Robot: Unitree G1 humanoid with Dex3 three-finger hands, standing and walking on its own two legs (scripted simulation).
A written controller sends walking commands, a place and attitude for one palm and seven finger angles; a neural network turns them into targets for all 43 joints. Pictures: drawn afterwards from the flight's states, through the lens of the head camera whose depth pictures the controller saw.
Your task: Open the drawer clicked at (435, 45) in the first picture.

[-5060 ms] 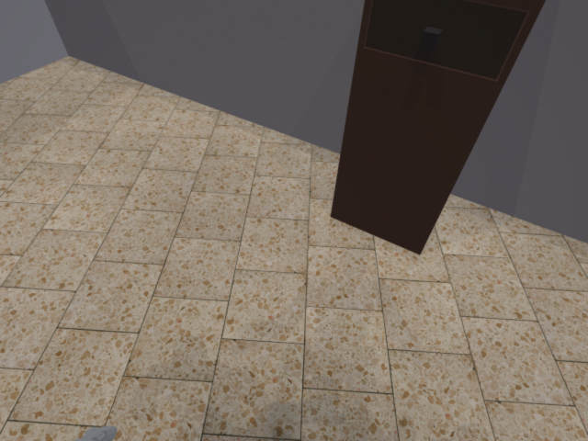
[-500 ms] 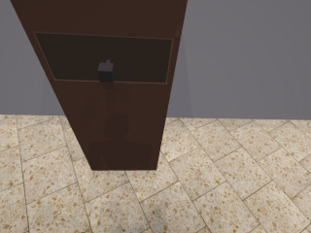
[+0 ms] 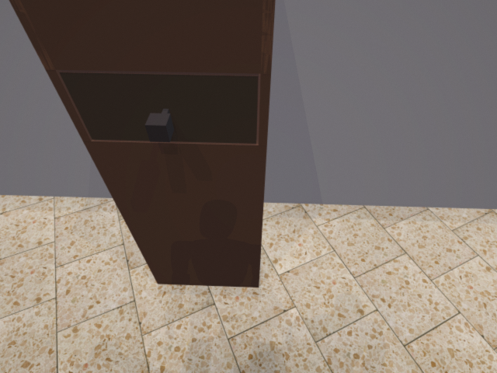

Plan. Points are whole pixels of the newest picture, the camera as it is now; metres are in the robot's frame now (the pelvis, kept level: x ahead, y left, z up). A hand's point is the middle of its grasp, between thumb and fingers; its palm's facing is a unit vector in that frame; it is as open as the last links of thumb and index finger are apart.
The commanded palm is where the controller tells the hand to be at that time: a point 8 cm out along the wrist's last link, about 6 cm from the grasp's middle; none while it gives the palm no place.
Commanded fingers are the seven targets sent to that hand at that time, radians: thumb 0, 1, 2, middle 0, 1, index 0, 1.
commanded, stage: come to a stop and stand still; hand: left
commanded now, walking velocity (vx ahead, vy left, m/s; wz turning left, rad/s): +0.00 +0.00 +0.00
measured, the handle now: (162, 121) +0.55 +0.21 +0.11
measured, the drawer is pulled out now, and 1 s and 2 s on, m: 0.00 0.00 0.00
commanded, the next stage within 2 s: look again from close up in 0.06 s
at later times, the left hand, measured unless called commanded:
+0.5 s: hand out of the picture -0.02 +0.23 -0.18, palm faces +0.01 -0.98 -0.18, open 7.4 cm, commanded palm none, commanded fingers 0.00 0.90 0.90 -0.20 -0.30 -0.20 -0.30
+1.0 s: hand out of the picture -0.01 +0.21 -0.18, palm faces -0.04 -0.99 -0.17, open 7.4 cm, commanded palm none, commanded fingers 0.00 0.90 0.90 -0.20 -0.30 -0.20 -0.30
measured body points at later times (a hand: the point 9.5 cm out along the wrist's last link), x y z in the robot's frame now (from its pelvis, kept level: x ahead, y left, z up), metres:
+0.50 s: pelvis -0.01 +0.06 -0.01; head -0.02 +0.06 +0.44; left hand -0.02 +0.28 -0.17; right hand -0.01 -0.16 -0.16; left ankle -0.03 +0.15 -0.74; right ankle -0.03 -0.07 -0.74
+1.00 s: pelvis +0.00 +0.05 -0.01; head +0.02 +0.04 +0.44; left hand +0.00 +0.26 -0.17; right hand -0.04 -0.16 -0.17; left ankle -0.03 +0.15 -0.74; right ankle -0.03 -0.07 -0.74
